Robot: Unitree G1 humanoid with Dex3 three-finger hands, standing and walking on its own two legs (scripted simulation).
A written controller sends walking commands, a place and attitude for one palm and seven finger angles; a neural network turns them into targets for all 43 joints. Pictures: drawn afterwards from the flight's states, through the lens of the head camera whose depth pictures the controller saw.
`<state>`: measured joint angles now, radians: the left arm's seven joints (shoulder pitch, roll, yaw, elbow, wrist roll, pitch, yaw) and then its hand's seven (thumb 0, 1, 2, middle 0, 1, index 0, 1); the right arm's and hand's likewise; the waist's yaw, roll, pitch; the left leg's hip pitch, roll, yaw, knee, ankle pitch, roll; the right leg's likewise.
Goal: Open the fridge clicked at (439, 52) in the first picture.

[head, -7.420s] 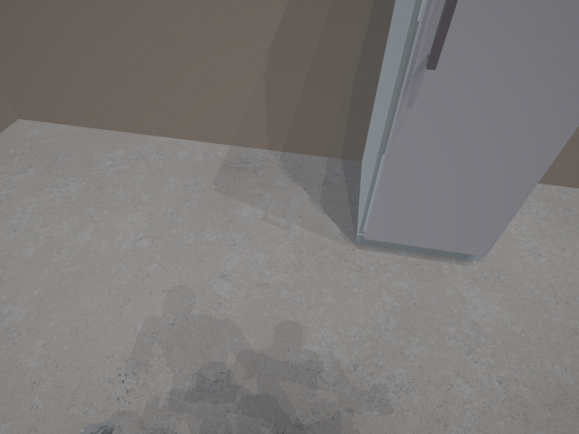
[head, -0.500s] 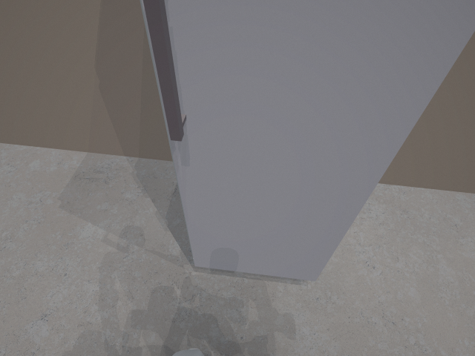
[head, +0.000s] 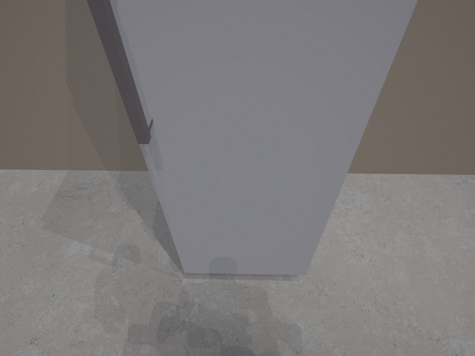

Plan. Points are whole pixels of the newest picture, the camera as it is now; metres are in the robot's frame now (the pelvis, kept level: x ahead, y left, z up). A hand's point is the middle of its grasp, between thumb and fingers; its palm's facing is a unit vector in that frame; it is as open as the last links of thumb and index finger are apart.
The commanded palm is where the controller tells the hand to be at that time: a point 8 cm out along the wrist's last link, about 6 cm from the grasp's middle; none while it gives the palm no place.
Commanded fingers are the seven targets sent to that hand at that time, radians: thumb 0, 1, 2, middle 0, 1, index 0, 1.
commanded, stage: come to a stop and stand still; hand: left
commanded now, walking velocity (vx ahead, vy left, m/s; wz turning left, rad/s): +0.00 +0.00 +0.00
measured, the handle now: (126, 65) +0.50 +0.21 +0.25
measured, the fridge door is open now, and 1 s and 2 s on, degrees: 0 0 0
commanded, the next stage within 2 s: look again from close up in 0.94 s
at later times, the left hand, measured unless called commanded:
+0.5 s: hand out of the picture -0.02 +0.16 -0.16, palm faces +0.05 -0.98 -0.18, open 7.4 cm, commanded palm none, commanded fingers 0.00 0.90 0.90 -0.20 -0.30 -0.20 -0.30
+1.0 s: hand out of the picture +0.00 +0.18 -0.16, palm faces +0.03 -0.98 -0.22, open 7.4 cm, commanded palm none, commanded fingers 0.00 0.90 0.90 -0.20 -0.30 -0.20 -0.30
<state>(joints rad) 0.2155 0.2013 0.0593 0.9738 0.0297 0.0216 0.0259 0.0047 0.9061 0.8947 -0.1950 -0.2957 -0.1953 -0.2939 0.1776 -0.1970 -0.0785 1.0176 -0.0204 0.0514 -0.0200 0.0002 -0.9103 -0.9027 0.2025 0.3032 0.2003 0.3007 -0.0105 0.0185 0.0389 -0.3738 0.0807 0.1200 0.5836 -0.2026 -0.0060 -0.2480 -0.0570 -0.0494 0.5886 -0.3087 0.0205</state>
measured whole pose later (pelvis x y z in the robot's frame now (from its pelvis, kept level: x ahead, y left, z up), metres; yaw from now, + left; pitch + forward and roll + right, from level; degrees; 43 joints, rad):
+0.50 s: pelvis -0.02 -0.01 +0.02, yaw +0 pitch -2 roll +0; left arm 0.26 0.15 0.01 1.14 0.01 0.01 0.03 0.01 0.92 0.89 -0.20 -0.30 -0.20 -0.29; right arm 0.30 -0.10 -0.01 1.15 -0.02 0.01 -0.04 0.01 -0.91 -0.90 0.20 0.30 0.20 0.30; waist 0.00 0.00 0.03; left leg -0.15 0.02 0.05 0.42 -0.24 0.00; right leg -0.20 -0.03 -0.06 0.42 -0.19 0.00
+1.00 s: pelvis -0.02 +0.00 +0.01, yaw +0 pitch -1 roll +1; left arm 0.29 0.17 0.00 1.08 0.01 -0.02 0.02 0.01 0.90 0.89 -0.20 -0.30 -0.20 -0.29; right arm 0.29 -0.17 0.01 1.06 -0.02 -0.02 -0.02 0.01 -0.91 -0.90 0.20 0.30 0.20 0.30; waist 0.00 0.01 0.01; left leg -0.17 0.00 0.06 0.47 -0.27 0.01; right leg -0.24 -0.05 -0.05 0.50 -0.24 0.01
